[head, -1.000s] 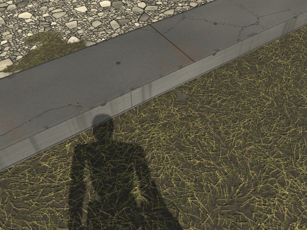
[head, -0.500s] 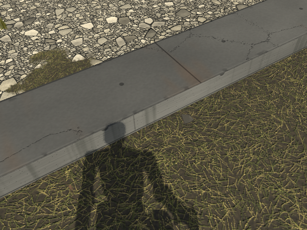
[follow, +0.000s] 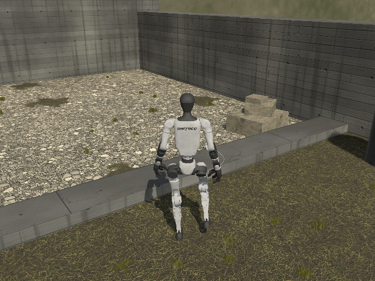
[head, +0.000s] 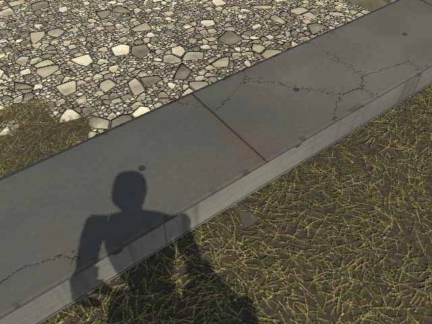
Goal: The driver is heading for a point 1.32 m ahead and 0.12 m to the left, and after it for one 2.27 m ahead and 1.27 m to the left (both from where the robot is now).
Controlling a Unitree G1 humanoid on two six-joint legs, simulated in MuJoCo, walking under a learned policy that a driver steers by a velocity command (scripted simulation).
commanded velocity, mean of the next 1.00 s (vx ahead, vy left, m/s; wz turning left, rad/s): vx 0.50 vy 0.00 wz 0.00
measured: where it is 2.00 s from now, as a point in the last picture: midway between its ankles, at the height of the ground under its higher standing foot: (233, 186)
